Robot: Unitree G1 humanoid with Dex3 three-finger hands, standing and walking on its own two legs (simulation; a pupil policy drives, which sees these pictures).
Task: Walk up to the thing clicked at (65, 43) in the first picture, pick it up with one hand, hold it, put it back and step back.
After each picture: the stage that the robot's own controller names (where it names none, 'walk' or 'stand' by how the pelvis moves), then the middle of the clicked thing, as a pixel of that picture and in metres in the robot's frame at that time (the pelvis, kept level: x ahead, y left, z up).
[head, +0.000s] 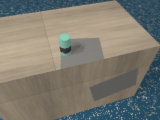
stand; (65, 44) +0.69 +0.10 -0.09
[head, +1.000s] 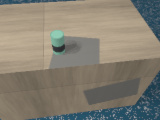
rise first; (58, 42) +0.64 +0.13 -0.06
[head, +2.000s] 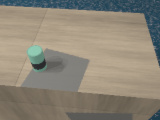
stand; (37, 59) +0.52 +0.22 -0.06
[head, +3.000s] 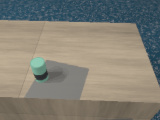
stand; (39, 70) +0.51 +0.21 -0.09
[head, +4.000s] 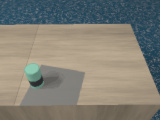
stand; (34, 76) +0.48 +0.23 -0.09
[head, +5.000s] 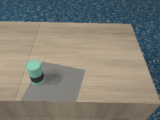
stand; (35, 72) +0.50 +0.22 -0.10
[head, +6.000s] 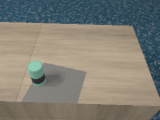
stand; (37, 73) +0.50 +0.22 -0.10
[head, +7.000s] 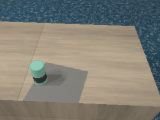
stand; (38, 73) +0.50 +0.21 -0.10
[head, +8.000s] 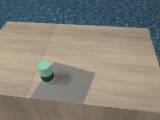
rise first; (46, 72) +0.51 +0.21 -0.09
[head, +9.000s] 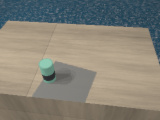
go down; (47, 71) +0.51 +0.20 -0.09
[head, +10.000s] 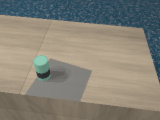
go down; (42, 68) +0.52 +0.19 -0.08
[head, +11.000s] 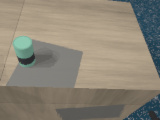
go down; (25, 52) +0.51 +0.19 -0.02
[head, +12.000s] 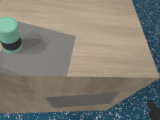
close in; (9, 36) +0.52 +0.20 +0.00
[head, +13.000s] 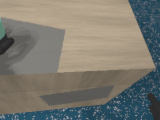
close; out of the picture +0.52 +0.21 +0.03
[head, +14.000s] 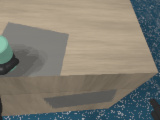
lift; (1, 55) +0.45 +0.20 +0.02
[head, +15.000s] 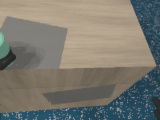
lift; out of the picture +0.46 +0.20 +0.03
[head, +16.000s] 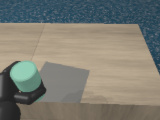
lift; (29, 82) +0.31 +0.16 +0.13
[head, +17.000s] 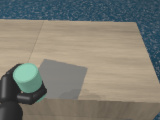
hold; (31, 83) +0.32 +0.16 +0.10
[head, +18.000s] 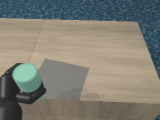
hold; (30, 83) +0.32 +0.17 +0.09
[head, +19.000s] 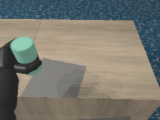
crouch; (27, 56) +0.40 +0.17 +0.13
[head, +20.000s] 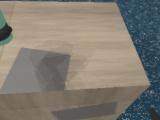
lower; out of the picture +0.50 +0.21 +0.14
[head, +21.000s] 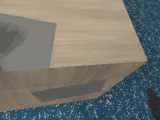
lower; out of the picture +0.52 +0.22 +0.03
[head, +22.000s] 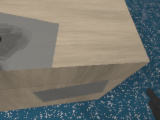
lower; out of the picture +0.51 +0.21 +0.03
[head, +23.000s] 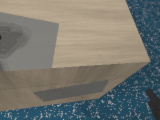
lower; out of the picture +0.52 +0.21 +0.03
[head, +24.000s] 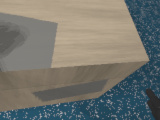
lower; out of the picture +0.52 +0.22 +0.03
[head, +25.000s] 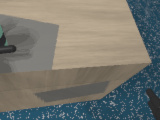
open; out of the picture +0.51 +0.19 +0.03
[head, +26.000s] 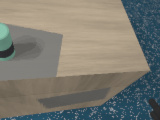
sink last; (1, 43) +0.50 +0.19 +0.01
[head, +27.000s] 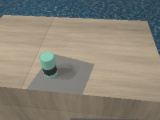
stand; (48, 65) +0.52 +0.18 -0.04
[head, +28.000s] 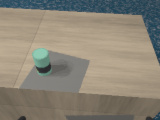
stand; (42, 62) +0.50 +0.18 -0.03
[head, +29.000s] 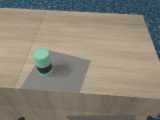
stand; (43, 62) +0.50 +0.18 -0.03
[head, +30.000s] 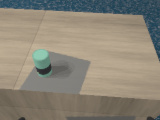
stand; (42, 63) +0.50 +0.18 -0.03
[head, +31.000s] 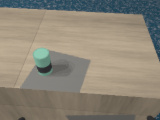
stand; (43, 62) +0.50 +0.18 -0.03
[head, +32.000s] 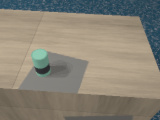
stand; (41, 63) +0.51 +0.18 -0.03
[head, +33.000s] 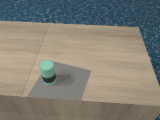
stand; (48, 72) +0.51 +0.17 -0.09
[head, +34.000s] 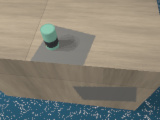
walk; (50, 37) +0.60 +0.18 -0.07
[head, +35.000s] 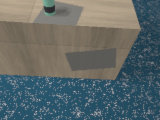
walk; (49, 4) +0.90 +0.16 -0.07
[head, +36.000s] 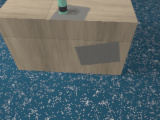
stand; (62, 5) +1.11 +0.18 -0.08
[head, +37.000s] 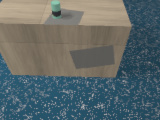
stand; (56, 9) +1.08 +0.19 -0.10
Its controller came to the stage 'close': yes
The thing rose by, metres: 0.21
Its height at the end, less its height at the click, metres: +0.00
